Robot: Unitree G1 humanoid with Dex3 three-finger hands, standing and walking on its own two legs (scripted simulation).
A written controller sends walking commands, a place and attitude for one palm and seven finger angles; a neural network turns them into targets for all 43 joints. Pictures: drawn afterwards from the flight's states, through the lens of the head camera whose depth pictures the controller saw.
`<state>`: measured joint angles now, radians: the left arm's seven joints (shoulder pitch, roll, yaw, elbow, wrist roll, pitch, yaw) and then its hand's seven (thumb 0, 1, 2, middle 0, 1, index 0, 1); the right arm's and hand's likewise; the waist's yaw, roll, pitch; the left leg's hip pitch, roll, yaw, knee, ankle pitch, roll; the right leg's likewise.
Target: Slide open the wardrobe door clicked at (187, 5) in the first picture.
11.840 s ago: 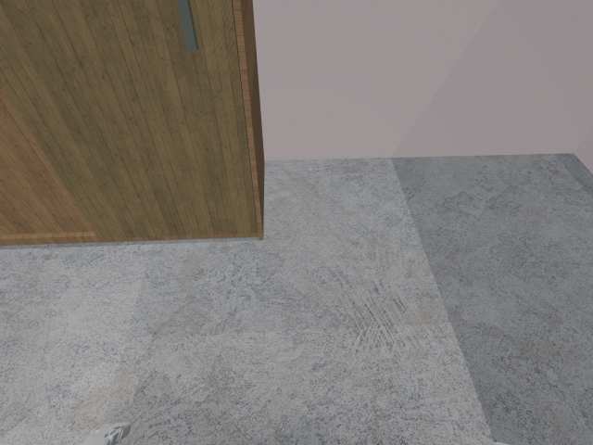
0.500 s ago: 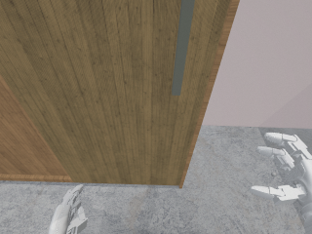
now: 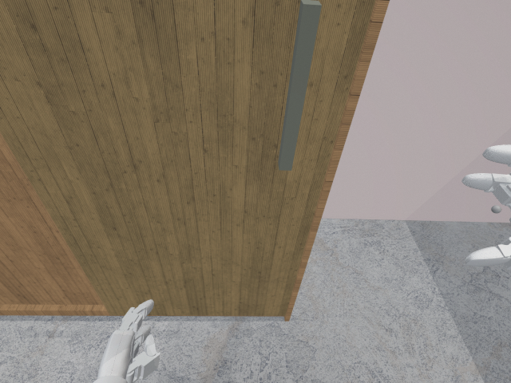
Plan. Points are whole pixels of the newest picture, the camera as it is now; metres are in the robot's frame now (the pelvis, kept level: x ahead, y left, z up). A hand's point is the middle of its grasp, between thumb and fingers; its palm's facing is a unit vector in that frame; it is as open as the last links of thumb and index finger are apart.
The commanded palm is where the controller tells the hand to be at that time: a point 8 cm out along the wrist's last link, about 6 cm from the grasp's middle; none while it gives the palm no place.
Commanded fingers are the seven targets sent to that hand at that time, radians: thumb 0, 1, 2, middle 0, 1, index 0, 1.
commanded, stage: raise the hand with hooked fingers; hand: right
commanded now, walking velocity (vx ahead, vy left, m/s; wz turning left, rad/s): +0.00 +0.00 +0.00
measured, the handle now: (294, 94) +0.53 -0.06 +0.23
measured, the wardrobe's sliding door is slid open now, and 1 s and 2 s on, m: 0.00 0.00 0.00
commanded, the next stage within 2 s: move the hooked fingers beside the handle in 0.52 s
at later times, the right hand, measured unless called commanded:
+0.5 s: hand (476, 208) +0.29 -0.27 +0.21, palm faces +0.10 +0.99 -0.09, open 14.0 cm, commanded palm +0.25 -0.31 +0.22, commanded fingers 0.00 0.50 -0.30 0.30 1.20 0.30 1.20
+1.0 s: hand (435, 186) +0.33 -0.24 +0.20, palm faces +0.04 +1.00 -0.03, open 14.0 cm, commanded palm +0.30 -0.28 +0.21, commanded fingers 0.00 0.50 -0.30 0.30 1.20 0.30 1.20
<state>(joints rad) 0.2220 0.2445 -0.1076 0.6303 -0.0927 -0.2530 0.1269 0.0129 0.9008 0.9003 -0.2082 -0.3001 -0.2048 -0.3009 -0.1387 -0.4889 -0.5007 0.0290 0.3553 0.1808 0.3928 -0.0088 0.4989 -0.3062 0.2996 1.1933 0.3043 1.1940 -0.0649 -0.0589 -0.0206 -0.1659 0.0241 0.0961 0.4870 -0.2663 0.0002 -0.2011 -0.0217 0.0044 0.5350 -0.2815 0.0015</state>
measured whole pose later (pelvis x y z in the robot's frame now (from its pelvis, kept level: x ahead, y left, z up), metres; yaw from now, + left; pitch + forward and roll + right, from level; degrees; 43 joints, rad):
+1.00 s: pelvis -0.01 -0.01 +0.00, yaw +1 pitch -3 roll +1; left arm 0.20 0.24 -0.09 0.63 -0.10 -0.21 0.13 0.01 0.90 0.90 -0.21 -0.30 -0.20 -0.30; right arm -0.31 -0.41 -0.37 0.14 0.29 0.26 0.30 -0.01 0.51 -0.30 0.30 1.20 0.30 1.20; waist -0.03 -0.04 -0.01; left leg -0.18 0.04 0.08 0.48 -0.25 -0.01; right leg -0.20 -0.01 -0.01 0.51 -0.26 -0.01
